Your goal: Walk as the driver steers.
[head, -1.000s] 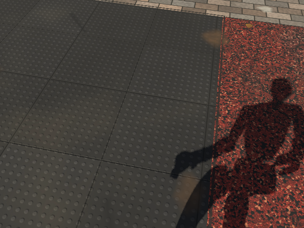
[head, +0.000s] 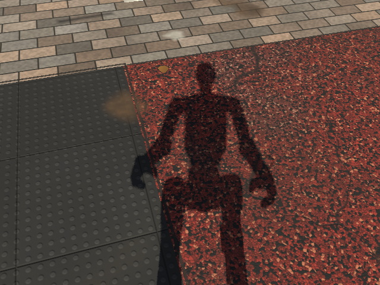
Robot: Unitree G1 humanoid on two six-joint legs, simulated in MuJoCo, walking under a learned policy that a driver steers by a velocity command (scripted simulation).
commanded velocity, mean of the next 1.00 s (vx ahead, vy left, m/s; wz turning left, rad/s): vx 0.48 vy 0.00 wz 0.20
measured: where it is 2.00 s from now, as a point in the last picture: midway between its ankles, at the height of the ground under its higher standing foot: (169, 226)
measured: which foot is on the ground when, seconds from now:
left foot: down 0.00-0.30, up 0.32-0.82, down 0.84-1.00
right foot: up 0.00-0.26, down 0.28-0.82, up 0.84-1.00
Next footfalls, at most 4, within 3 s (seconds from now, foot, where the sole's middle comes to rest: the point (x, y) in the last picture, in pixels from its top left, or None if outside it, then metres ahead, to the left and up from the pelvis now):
0.28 right None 0.33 -0.15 -0.78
0.84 left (156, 251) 0.61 0.11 -0.78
1.28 right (186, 198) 0.84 -0.01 -0.78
1.66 left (138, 240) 0.66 0.18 -0.78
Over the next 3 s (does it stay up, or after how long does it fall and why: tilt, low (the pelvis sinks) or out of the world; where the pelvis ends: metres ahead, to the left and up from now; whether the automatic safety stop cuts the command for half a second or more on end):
stays up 0.83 0.07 0.00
